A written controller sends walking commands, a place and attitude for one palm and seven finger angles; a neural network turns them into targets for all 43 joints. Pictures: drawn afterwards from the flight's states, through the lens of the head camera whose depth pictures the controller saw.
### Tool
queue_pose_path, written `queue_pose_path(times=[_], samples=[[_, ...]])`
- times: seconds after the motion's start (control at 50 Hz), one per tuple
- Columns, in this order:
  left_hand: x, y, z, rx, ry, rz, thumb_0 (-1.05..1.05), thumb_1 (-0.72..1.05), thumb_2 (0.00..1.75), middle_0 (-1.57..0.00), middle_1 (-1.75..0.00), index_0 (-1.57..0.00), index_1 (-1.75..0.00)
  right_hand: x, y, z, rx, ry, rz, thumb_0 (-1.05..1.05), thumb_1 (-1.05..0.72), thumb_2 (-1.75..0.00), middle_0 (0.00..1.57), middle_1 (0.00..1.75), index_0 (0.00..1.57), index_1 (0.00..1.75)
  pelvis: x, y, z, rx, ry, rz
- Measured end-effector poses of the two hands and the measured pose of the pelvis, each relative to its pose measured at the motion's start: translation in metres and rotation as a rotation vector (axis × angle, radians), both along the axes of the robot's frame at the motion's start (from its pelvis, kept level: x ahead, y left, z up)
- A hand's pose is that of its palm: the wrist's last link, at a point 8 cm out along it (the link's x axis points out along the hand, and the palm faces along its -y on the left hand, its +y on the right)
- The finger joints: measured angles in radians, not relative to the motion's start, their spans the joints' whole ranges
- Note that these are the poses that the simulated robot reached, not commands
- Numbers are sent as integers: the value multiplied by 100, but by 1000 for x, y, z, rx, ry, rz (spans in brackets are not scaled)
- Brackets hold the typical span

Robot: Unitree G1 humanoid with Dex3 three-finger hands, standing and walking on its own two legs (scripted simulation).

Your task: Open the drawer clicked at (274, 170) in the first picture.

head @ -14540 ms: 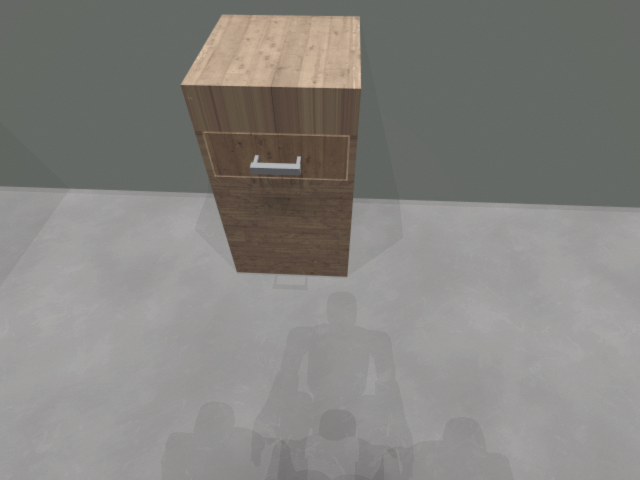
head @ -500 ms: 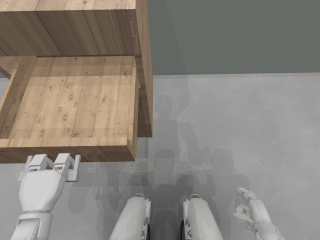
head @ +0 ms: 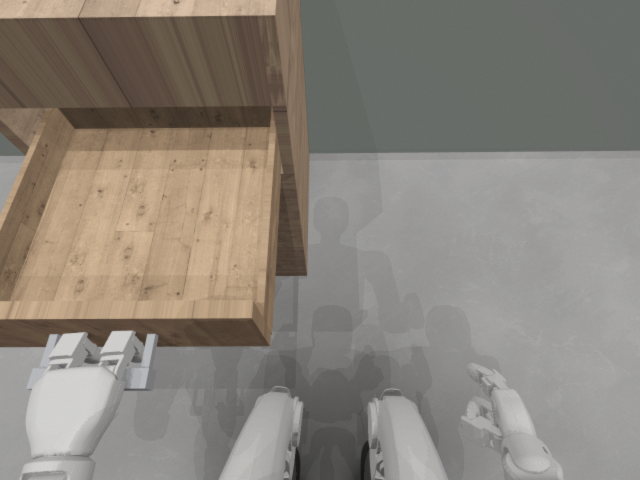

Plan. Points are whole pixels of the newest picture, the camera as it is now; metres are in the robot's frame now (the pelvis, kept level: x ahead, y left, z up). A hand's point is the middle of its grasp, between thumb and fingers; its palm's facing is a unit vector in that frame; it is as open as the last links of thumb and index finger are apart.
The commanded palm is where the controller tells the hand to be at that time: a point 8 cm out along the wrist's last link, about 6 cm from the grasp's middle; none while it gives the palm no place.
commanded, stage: open the thumb to release the handle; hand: left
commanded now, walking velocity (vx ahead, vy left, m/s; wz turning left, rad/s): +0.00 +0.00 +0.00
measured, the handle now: (98, 360) +0.24 +0.29 -0.03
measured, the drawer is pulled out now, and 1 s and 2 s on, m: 0.30 0.29 0.28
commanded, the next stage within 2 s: lift the hand off the handle in 0.58 s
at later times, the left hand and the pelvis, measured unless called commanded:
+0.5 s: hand (106, 402) +0.20 +0.28 -0.06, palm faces -0.08 -0.03 -1.00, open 10.3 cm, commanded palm +0.19 +0.27 -0.01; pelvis -0.01 +0.00 +0.00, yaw +1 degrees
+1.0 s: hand (108, 391) +0.21 +0.28 -0.06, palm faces -0.03 -0.03 -1.00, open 13.5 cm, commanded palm +0.20 +0.28 +0.00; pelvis -0.02 +0.00 -0.01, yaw +1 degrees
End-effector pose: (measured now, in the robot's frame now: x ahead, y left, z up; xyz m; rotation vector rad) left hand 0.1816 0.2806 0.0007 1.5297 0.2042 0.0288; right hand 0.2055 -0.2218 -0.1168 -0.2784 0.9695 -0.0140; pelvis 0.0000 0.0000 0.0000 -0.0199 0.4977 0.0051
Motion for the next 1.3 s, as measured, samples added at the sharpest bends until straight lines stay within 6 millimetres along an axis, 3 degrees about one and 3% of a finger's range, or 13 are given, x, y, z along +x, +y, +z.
queue_pose_path(times=[0.26, 0.36, 0.58, 0.7, 1.04, 1.3], samples=[[1, 0, -2, 10, -44, 4, 0, 63, 77, -37, -133, -44, -133, 1, 0, -10, -16, 1, 42, 0, -90, -90, 20, 30, 20, 30, -2, 1, -7, -5, 8, 18], [0, -1, -2, 12, -43, 31, 0, 42, 69, -37, -130, -42, -131, -4, 1, -12, -7, 7, 36, 1, -90, -90, 20, 30, 20, 30, -5, 0, -6, -2, 1, 19], [-1, -1, -1, 12, -30, 40, 0, -22, 42, -33, -123, -38, -124, -17, -5, -5, -15, -3, 17, 1, -90, -90, 20, 30, 20, 30, -10, -4, -2, -3, -17, 20], [-1, -1, -2, 14, -41, 33, 0, -41, 34, -32, -121, -37, -122, -21, -11, -4, -29, -8, 13, 1, -90, -90, 20, 30, 20, 30, -13, -5, -4, -3, -21, 19], [12, 2, -5, 18, -71, 18, 0, -49, 30, -31, -120, -37, -121, -29, -7, -15, -14, 10, 12, 1, -90, -90, 20, 30, 20, 30, -20, -5, -9, -4, -19, 23], [15, 5, 24, 14, -62, 44, 0, -49, 30, -32, -120, -37, -121, -37, -9, 15, -26, 3, -40, 1, -90, -90, 20, 30, 20, 30, -14, 1, 15, -7, -53, 15]])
